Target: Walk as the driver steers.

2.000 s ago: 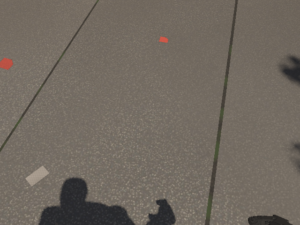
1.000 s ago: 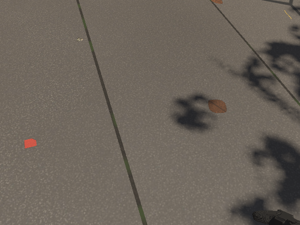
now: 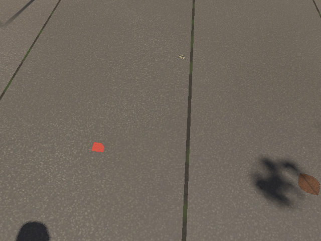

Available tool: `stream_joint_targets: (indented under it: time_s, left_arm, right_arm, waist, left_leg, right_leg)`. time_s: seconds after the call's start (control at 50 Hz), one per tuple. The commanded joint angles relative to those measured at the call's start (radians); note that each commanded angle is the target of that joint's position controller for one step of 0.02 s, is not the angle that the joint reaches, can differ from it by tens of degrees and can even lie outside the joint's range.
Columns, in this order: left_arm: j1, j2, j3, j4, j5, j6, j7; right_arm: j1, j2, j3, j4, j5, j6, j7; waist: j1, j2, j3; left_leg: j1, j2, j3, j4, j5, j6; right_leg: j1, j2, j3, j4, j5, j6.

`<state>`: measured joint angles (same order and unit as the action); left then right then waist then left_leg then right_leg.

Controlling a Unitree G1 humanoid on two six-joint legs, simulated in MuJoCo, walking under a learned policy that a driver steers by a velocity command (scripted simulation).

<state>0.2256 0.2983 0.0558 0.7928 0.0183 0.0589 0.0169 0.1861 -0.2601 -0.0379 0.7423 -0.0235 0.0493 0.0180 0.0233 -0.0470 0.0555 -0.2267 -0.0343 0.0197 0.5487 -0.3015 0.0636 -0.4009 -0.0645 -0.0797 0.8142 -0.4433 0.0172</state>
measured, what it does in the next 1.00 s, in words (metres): steps on the spot, turning right: right foot, then left foot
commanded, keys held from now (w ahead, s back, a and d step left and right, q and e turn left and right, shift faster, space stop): e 0.72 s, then q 0.28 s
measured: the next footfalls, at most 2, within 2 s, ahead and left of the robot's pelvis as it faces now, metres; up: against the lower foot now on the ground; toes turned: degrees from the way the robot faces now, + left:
right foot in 0.50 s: -0.04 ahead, -0.10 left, +0.00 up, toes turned -16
left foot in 1.00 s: +0.03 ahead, +0.08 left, +0.00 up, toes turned -22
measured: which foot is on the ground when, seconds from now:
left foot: down 0.00-0.50, up 0.52-0.98, down 1.00-1.00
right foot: up 0.00-0.48, down 0.50-1.00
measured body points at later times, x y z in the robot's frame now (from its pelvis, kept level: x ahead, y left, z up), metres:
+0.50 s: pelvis -0.04 -0.01 -0.01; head -0.01 -0.03 +0.44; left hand +0.13 +0.23 -0.12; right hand +0.00 -0.30 -0.14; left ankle -0.01 +0.08 -0.73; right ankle -0.08 -0.09 -0.74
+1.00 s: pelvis -0.04 -0.01 +0.00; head -0.03 -0.02 +0.45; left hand +0.16 +0.18 -0.12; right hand -0.06 -0.29 -0.13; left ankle -0.01 +0.09 -0.74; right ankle -0.08 -0.09 -0.73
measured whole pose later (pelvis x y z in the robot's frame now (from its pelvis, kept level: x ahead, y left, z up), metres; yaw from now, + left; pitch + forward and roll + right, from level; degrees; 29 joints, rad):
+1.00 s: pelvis -0.04 -0.01 +0.00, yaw -20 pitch -1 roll -1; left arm 0.18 0.23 0.01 0.82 0.02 0.02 0.03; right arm 0.24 -0.26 -0.03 0.85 -0.01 0.05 -0.01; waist -0.02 0.01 0.04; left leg -0.21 -0.01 -0.03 0.49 -0.24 0.01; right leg -0.19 0.10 0.04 0.47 -0.26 -0.07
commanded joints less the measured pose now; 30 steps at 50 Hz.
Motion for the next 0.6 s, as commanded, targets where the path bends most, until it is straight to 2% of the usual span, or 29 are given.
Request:
stream_joint_targets:
  time_s: [0.02,0.04,0.06,0.12,0.2,0.28,0.36,0.42,0.46,0.48,0.5,0.52,0.54,0.56,0.58,0.6]
  left_arm:
    - [0.029,0.058,0.009,-0.022,-0.012,0.0,-0.01]
    - [0.071,0.067,0.013,0.013,0.001,0.0,-0.016]
    - [0.09,0.068,0.015,0.032,0.0,-0.001,-0.02]
    - [0.067,0.073,0.021,0.034,-0.01,-0.001,-0.023]
    - [0.045,0.067,0.024,0.031,-0.004,0.007,-0.018]
    - [0.026,0.045,0.021,0.013,-0.004,0.01,-0.023]
    - [0.017,0.03,0.017,-0.012,-0.01,0.009,-0.032]
    - [0.018,0.029,0.017,-0.032,-0.017,0.007,-0.039]
    - [0.041,0.022,0.015,-0.036,-0.019,0.0,-0.044]
    - [0.061,0.03,0.016,-0.035,-0.016,-0.009,-0.043]
    - [0.075,0.096,0.031,-0.037,0.0,-0.021,-0.035]
    - [0.072,0.243,0.062,-0.068,0.0,-0.03,-0.029]
    - [0.143,0.245,0.074,-0.043,0.003,-0.026,-0.022]
    - [0.093,0.194,0.061,-0.045,-0.005,-0.022,-0.015]
    - [0.007,0.15,0.048,-0.062,-0.013,-0.017,-0.011]
    - [-0.048,0.13,0.04,-0.078,-0.015,-0.015,-0.008]
  right_arm:
    - [-0.075,-0.086,-0.004,-0.055,-0.005,-0.027,-0.028]
    - [-0.076,-0.061,0.008,-0.049,0.0,-0.036,-0.039]
    - [-0.057,-0.053,0.015,-0.038,0.001,-0.042,-0.043]
    - [-0.005,-0.112,0.0,-0.009,0.011,-0.04,-0.057]
    - [0.023,-0.119,-0.01,0.006,0.009,-0.027,-0.065]
    - [0.027,-0.119,-0.02,0.02,0.002,-0.029,-0.066]
    - [0.012,-0.131,-0.031,0.026,-0.004,-0.034,-0.058]
    - [0.0,-0.151,-0.039,0.028,-0.007,-0.033,-0.05]
    - [-0.019,-0.168,-0.046,0.028,-0.002,-0.028,-0.045]
    - [-0.016,-0.174,-0.05,0.034,0.0,-0.024,-0.043]
    - [0.015,-0.149,-0.047,0.036,-0.001,-0.019,-0.037]
    - [0.011,-0.067,-0.027,-0.022,-0.004,-0.013,-0.036]
    - [-0.084,-0.101,-0.028,-0.038,-0.009,0.0,-0.051]
    - [-0.062,-0.11,-0.031,-0.029,0.004,0.006,-0.049]
    - [-0.038,-0.122,-0.036,-0.012,0.014,0.0,-0.045]
    - [-0.022,-0.139,-0.042,-0.003,0.005,-0.005,-0.042]
  waist:
    - [0.02,0.195,-0.018]
    - [0.019,0.208,-0.035]
    - [0.013,0.185,-0.057]
    - [-0.015,0.153,-0.049]
    - [-0.045,0.151,-0.027]
    - [-0.049,0.142,-0.024]
    - [-0.039,0.151,-0.056]
    - [-0.032,0.169,-0.087]
    - [-0.004,0.161,-0.101]
    - [0.016,0.134,-0.1]
    - [0.019,-0.015,-0.085]
    - [-0.007,-0.256,-0.059]
    - [0.07,-0.145,-0.047]
    - [0.019,-0.071,-0.023]
    - [-0.02,-0.038,0.004]
    - [-0.04,-0.05,0.0]
  left_leg:
    - [0.01,0.237,-0.19,-0.31,0.362,0.096]
    - [0.041,0.217,-0.138,-0.3,0.461,0.087]
    - [0.073,0.217,-0.107,-0.285,0.527,0.083]
    - [0.165,0.258,-0.092,-0.251,0.57,0.09]
    - [0.203,0.302,-0.116,-0.247,0.481,0.142]
    - [0.194,0.324,-0.117,-0.243,0.424,0.179]
    - [0.16,0.339,-0.086,-0.218,0.458,0.186]
    - [0.135,0.35,-0.059,-0.182,0.488,0.17]
    - [0.089,0.337,-0.015,-0.127,0.432,0.126]
    - [0.027,0.318,0.025,-0.072,0.336,0.073]
    - [-0.093,0.249,0.101,0.087,0.148,-0.008]
    - [-0.353,0.052,0.162,0.31,-0.318,-0.094]
    - [-0.36,0.03,0.006,0.474,-0.347,-0.092]
    - [-0.358,0.054,-0.038,0.53,-0.255,-0.093]
    - [-0.352,0.065,-0.052,0.516,-0.156,-0.089]
    - [-0.357,0.063,-0.051,0.506,-0.102,-0.089]
  right_leg:
    - [-0.025,0.015,0.097,0.11,0.067,-0.011]
    - [0.002,0.027,0.099,0.109,0.096,-0.008]
    - [0.027,0.048,0.121,0.106,0.095,-0.004]
    - [-0.017,0.078,0.148,0.106,0.067,0.007]
    - [-0.065,0.067,0.115,0.115,0.005,0.018]
    - [-0.058,0.054,0.086,0.08,-0.033,0.01]
    - [0.014,0.051,0.05,0.005,-0.05,-0.014]
    - [0.084,0.059,0.023,-0.079,-0.04,-0.038]
    - [0.176,0.073,0.002,-0.221,0.048,-0.06]
    - [0.258,0.076,0.02,-0.357,0.167,-0.076]
    - [0.335,-0.018,0.202,-0.526,0.201,-0.109]
    - [0.393,-0.316,0.614,-0.554,0.541,-0.228]
    - [0.308,-0.333,0.586,-0.54,0.625,-0.343]
    - [0.28,-0.265,0.491,-0.537,0.575,-0.332]
    - [0.255,-0.188,0.414,-0.544,0.501,-0.284]
    - [0.274,-0.136,0.379,-0.538,0.497,-0.248]
Over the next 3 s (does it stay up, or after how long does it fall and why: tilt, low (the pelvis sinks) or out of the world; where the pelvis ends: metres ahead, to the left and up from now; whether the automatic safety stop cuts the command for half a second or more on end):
stays up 0.32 -0.14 0.00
